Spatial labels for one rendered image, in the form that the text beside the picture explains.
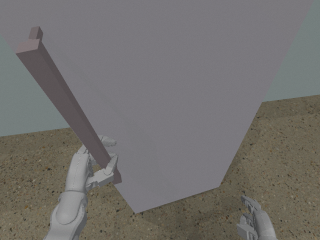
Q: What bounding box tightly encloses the fridge door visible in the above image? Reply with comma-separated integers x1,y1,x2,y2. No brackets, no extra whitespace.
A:
0,0,314,214

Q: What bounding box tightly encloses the left robot forearm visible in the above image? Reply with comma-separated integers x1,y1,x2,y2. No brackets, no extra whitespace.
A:
43,190,88,240

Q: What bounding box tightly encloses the robot right hand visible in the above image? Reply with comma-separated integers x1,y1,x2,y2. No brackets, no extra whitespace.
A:
236,195,277,240

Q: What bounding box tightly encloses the handle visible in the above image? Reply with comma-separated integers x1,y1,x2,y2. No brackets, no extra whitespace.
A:
15,26,122,185

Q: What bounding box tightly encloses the robot left hand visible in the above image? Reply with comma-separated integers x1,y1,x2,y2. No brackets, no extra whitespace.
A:
65,135,119,195

